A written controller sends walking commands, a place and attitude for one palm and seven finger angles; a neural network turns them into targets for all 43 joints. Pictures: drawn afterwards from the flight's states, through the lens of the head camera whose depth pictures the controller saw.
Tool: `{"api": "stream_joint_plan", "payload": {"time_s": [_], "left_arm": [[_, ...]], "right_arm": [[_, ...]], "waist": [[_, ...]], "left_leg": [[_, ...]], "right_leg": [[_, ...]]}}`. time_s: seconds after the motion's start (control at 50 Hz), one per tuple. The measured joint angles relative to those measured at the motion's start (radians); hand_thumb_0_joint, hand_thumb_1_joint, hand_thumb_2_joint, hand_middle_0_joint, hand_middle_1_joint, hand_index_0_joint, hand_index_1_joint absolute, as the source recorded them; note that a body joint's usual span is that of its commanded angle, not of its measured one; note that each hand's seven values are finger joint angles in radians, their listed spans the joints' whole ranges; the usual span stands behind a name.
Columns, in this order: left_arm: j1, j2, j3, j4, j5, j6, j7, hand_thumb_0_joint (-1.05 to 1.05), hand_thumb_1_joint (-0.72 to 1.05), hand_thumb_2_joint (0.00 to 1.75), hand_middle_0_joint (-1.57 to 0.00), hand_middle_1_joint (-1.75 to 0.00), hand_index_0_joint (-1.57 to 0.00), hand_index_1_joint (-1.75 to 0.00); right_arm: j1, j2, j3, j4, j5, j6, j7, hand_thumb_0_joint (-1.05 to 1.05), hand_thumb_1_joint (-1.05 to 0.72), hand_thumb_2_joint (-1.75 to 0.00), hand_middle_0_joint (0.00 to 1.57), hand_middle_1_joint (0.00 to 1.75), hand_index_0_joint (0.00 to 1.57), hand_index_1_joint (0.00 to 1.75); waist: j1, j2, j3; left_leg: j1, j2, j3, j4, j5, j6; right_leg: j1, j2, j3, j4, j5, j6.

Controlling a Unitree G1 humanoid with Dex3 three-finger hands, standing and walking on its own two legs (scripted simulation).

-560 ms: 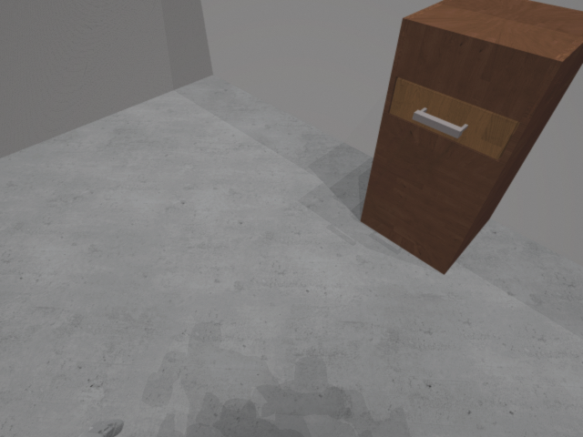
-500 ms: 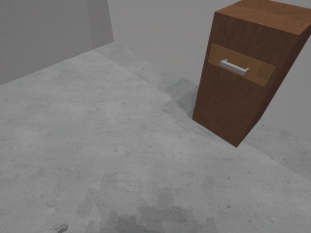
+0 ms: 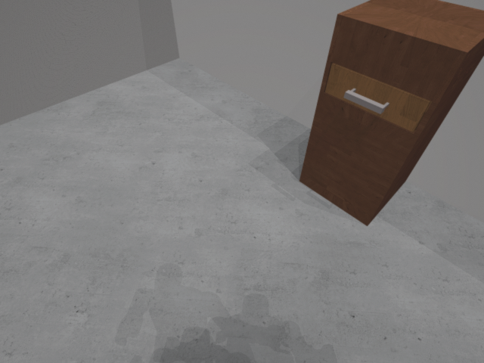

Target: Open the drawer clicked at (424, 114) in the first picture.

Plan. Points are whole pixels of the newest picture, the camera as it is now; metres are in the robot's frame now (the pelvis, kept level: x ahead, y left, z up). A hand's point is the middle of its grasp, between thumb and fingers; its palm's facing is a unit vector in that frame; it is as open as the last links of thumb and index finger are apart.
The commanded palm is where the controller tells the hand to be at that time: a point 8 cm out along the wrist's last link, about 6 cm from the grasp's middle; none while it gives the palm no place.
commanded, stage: stand and wait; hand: left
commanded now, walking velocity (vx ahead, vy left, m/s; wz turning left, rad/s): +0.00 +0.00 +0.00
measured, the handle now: (366, 99) +1.05 -0.41 -0.12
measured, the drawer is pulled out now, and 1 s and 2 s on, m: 0.00 0.00 0.00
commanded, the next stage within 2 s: look at it before walking up in 0.26 s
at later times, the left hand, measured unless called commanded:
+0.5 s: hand out of the picture +0.07 +0.25 -0.15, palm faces -0.02 -0.94 -0.33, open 7.4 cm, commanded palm none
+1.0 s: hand out of the picture +0.09 +0.25 -0.15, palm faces -0.02 -0.94 -0.34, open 7.4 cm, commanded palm none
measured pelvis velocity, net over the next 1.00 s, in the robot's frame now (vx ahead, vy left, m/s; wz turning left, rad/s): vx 0.01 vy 0.00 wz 0.00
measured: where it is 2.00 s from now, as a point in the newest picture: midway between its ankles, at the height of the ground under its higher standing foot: (247, 344)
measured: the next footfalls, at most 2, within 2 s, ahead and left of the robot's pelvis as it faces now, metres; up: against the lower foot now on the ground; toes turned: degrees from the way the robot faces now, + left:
right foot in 1.70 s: +0.37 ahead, -0.13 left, +0.00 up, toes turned -12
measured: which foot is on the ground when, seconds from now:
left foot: down 0.00-1.00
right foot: down 0.00-1.00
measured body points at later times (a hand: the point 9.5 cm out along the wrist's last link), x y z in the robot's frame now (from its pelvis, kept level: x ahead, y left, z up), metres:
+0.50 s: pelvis +0.00 +0.00 +0.00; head +0.00 +0.00 +0.45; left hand +0.07 +0.30 -0.13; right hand +0.07 -0.29 -0.13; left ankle +0.01 +0.13 -0.74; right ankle +0.00 -0.11 -0.74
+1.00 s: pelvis +0.01 +0.00 +0.00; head +0.01 +0.00 +0.45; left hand +0.09 +0.30 -0.13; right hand +0.09 -0.29 -0.13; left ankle +0.01 +0.13 -0.74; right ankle +0.00 -0.11 -0.74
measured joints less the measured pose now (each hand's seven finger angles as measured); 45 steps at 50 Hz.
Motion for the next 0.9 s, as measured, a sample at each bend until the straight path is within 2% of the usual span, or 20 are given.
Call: {"api": "stream_joint_plan", "payload": {"time_s": [0.9], "left_arm": [[-0.022, 0.000, -0.002, 0.019, 0.002, -0.008, 0.002, 0.01, 0.90, 0.89, -0.20, -0.30, -0.20, -0.30]], "right_arm": [[-0.026, 0.000, 0.005, 0.028, 0.005, -0.008, 0.001, 0.00, -0.90, -0.90, 0.21, 0.30, 0.21, 0.30]], "waist": [[-0.001, -0.001, -0.004]], "left_leg": [[0.034, -0.001, 0.006, -0.052, 0.015, 0.002]], "right_leg": [[0.031, -0.002, 0.006, -0.048, 0.015, 0.004]]}}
